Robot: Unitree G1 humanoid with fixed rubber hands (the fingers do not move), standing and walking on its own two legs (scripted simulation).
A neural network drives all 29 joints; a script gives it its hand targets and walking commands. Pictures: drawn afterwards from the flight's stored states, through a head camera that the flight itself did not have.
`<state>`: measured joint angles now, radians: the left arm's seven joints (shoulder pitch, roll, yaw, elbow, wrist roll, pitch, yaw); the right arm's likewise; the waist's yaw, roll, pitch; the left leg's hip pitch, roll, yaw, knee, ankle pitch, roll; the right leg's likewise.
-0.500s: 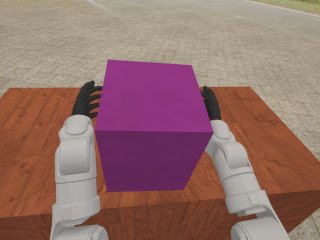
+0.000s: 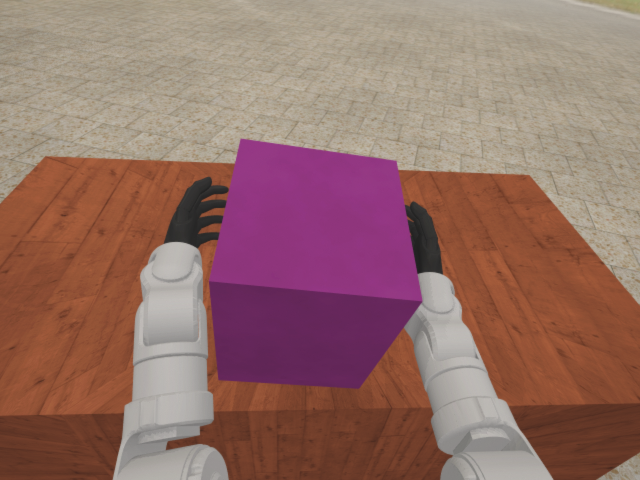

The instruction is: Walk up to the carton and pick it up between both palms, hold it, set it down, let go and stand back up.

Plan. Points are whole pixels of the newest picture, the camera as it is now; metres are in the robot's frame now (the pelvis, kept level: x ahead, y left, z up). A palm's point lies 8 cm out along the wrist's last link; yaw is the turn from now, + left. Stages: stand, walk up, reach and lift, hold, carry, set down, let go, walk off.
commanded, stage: set down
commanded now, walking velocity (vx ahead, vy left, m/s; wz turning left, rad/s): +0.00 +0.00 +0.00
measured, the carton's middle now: (304, 273) +0.38 +0.02 +0.10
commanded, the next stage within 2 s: none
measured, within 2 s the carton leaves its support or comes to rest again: neither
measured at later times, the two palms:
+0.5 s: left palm (205, 254) +0.36 +0.14 +0.14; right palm (434, 272) +0.36 -0.15 +0.12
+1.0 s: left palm (227, 263) +0.39 +0.12 +0.10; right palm (438, 272) +0.38 -0.17 +0.10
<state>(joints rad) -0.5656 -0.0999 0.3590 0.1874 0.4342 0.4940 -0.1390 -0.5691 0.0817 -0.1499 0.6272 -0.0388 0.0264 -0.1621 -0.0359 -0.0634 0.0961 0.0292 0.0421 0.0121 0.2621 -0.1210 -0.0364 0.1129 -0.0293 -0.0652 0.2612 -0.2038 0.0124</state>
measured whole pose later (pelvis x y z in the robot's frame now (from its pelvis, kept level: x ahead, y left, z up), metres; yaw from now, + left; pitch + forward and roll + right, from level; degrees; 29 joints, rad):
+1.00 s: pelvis +0.01 -0.01 +0.00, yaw -4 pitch -3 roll +0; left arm -0.62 -0.13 0.39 0.57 0.40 0.21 0.01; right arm -0.66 0.03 -0.33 0.90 -0.15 -0.17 -0.08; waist 0.02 -0.05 0.04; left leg -0.07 0.08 0.07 0.25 -0.12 -0.05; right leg -0.02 0.00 -0.01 0.24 -0.18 0.00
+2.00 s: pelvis +0.02 +0.00 +0.00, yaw -6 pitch +4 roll +0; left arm -0.66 -0.15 0.52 0.77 0.45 0.04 0.03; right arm -0.69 0.08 -0.59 0.93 -0.42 -0.20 0.01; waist 0.02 -0.05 0.00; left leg -0.21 0.08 0.10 0.27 -0.13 -0.05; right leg -0.18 0.00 0.02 0.29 -0.19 0.01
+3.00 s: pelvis +0.01 +0.00 +0.00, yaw -5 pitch +8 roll +0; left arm -0.66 -0.14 0.55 0.87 0.46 -0.14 0.07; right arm -0.69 0.08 -0.62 0.99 -0.48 -0.33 0.01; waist 0.02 -0.02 -0.02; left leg -0.31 0.09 0.09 0.29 -0.12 -0.04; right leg -0.27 0.00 -0.02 0.29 -0.17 0.00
